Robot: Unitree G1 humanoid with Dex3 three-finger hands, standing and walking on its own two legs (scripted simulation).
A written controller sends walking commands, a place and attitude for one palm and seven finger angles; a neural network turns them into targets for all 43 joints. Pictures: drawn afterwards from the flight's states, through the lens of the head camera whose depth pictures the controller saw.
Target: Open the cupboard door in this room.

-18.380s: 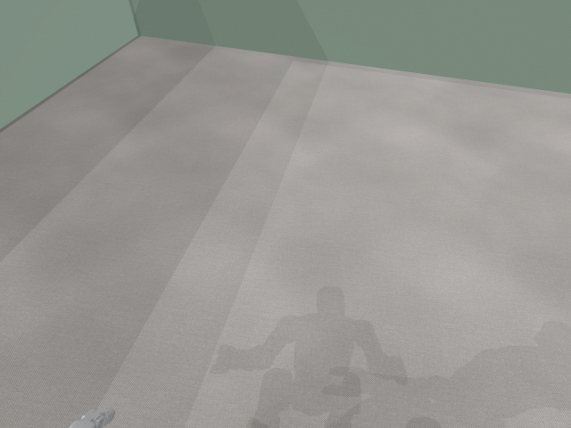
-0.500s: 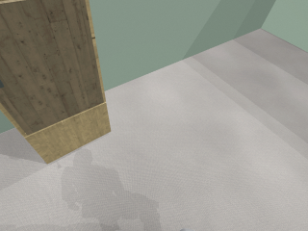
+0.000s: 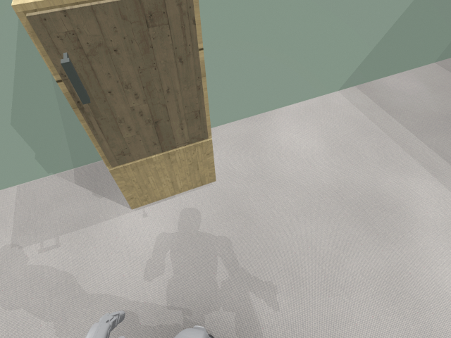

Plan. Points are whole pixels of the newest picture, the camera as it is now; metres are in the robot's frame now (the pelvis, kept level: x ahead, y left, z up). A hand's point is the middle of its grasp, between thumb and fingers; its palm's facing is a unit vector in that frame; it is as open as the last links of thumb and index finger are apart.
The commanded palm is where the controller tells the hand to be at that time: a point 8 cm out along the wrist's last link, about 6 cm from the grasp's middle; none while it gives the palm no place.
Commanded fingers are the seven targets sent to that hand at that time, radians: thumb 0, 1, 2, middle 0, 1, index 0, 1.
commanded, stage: turn to face it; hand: left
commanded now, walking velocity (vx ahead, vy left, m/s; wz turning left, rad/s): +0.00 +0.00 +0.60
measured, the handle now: (76, 78) +0.77 +0.46 +0.03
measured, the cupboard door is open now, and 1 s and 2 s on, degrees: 0 0 0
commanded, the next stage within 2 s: take the last steps up to it in 0.50 s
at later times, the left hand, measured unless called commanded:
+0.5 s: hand out of the picture -0.07 +0.24 -0.18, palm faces +0.30 -0.92 -0.27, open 7.4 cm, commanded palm none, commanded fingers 0.00 0.90 0.90 -0.20 -0.30 -0.20 -0.30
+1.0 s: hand out of the picture -0.06 +0.15 -0.15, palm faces +0.40 -0.89 -0.20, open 7.3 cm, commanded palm none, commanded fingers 0.00 0.90 0.90 -0.20 -0.30 -0.20 -0.30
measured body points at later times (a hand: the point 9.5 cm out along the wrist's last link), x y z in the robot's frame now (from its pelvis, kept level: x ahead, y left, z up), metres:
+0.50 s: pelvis -0.03 +0.02 +0.00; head +0.01 +0.06 +0.45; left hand -0.08 +0.29 -0.16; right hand +0.15 -0.19 -0.13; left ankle -0.09 +0.13 -0.73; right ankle -0.03 -0.12 -0.68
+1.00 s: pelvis +0.03 +0.00 +0.02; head +0.04 -0.02 +0.46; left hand -0.08 +0.19 -0.13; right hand +0.13 -0.22 -0.15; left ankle -0.02 +0.15 -0.65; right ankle +0.01 -0.09 -0.73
